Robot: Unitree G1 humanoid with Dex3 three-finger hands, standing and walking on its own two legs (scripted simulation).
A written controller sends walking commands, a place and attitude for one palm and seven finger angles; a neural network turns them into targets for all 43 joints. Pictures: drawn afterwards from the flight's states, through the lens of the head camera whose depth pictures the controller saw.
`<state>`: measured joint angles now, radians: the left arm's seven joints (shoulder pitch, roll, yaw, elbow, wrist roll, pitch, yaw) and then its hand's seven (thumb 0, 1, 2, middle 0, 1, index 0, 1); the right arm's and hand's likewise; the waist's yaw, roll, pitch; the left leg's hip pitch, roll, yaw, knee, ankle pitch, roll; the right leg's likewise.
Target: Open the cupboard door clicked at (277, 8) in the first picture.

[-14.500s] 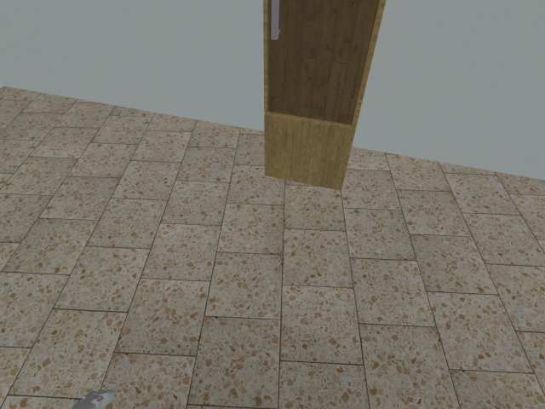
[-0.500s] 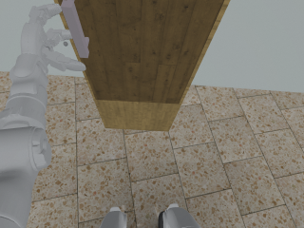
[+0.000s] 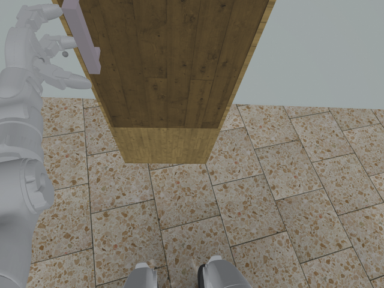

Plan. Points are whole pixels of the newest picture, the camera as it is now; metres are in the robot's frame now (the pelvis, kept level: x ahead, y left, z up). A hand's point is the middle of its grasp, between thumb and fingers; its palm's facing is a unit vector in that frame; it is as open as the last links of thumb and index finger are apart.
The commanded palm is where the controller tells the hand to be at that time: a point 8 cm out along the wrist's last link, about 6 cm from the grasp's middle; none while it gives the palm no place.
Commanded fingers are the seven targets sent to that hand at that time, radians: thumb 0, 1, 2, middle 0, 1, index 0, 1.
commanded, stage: move the hooked fingers beside the handle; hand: left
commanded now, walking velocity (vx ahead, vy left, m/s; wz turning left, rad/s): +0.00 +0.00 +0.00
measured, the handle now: (86, 34) +0.59 +0.16 +0.12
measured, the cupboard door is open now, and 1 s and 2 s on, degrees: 1 1 1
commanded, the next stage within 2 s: slide the fingers in behind the handle in 1.72 s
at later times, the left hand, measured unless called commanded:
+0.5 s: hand (59, 51) +0.54 +0.20 +0.11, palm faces -0.07 -1.00 +0.00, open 14.6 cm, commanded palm +0.53 +0.24 +0.11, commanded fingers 0.00 -0.50 0.30 -0.30 -1.20 -0.30 -1.20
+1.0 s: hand (44, 52) +0.53 +0.22 +0.12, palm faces -0.08 -1.00 -0.02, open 14.0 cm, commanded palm +0.53 +0.26 +0.11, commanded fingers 0.00 -0.50 0.30 -0.30 -1.20 -0.30 -1.20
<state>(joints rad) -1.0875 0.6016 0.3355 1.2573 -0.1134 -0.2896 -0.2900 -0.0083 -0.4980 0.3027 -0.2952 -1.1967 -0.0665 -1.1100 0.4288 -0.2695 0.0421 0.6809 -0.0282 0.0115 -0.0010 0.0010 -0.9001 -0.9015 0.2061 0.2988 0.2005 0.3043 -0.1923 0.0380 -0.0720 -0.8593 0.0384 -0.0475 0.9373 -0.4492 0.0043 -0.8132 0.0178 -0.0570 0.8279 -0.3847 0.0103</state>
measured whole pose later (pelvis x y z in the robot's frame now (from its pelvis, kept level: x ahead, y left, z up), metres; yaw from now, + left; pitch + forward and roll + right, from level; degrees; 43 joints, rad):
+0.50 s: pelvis +0.01 +0.00 +0.00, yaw -1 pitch +22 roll -4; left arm -1.05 0.66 0.42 1.24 -0.09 -0.27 -0.37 -0.01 -0.50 0.30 -0.29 -1.20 -0.18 -1.14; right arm 0.44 -0.28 0.05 0.64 -0.02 0.05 -0.01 0.00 -0.90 -0.90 0.21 0.30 0.20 0.30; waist -0.21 0.04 -0.08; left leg -0.85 0.05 -0.03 0.93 -0.46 0.01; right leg -0.81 0.03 -0.04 0.82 -0.38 0.01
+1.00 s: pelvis -0.01 +0.00 +0.00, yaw -2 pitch +21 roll -4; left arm -1.06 0.76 0.47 1.27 -0.08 -0.28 -0.46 -0.01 -0.50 0.30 -0.29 -1.20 -0.30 -1.19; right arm 0.43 -0.29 0.06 0.61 -0.01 0.07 -0.03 0.00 -0.90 -0.90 0.21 0.30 0.20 0.30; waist -0.22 0.04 -0.07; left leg -0.87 0.06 -0.03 0.94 -0.45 0.00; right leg -0.84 0.04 -0.03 0.83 -0.37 0.01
